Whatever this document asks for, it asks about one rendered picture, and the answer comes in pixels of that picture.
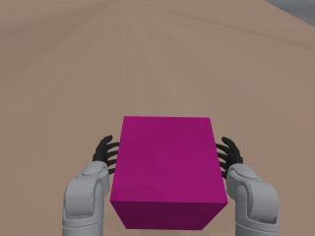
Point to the robot left hand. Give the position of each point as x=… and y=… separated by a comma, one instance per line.
x=102, y=154

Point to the robot right hand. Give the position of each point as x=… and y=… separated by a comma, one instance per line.
x=232, y=157

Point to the left robot forearm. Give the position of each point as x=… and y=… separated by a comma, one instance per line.
x=83, y=201

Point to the carton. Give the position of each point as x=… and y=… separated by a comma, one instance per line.
x=167, y=174

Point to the right robot forearm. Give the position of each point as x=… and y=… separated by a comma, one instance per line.
x=256, y=202

